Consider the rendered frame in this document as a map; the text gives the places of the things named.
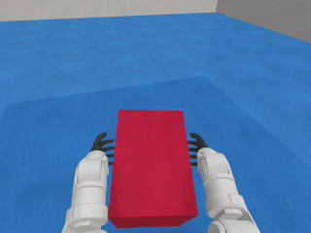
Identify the robot left forearm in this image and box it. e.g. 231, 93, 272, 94
61, 150, 109, 233

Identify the right robot hand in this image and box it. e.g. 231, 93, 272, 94
188, 133, 208, 166

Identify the right robot upper arm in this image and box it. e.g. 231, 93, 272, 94
207, 218, 260, 233

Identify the robot right forearm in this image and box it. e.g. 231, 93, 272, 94
196, 148, 260, 233

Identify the carton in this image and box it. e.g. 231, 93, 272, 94
108, 109, 198, 228

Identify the left robot hand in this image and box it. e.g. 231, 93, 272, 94
91, 132, 115, 165

